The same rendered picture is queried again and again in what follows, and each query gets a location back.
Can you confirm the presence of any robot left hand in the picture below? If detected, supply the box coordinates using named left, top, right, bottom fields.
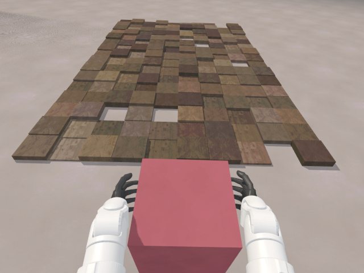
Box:
left=111, top=173, right=138, bottom=212

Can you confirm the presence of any left robot forearm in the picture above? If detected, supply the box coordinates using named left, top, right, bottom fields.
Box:
left=77, top=197, right=129, bottom=273

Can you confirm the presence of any carton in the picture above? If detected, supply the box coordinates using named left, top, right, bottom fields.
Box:
left=127, top=158, right=243, bottom=273

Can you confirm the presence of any robot right hand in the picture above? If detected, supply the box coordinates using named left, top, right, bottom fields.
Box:
left=231, top=170, right=257, bottom=210

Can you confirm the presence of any right robot forearm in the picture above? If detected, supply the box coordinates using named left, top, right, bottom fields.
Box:
left=240, top=196, right=295, bottom=273

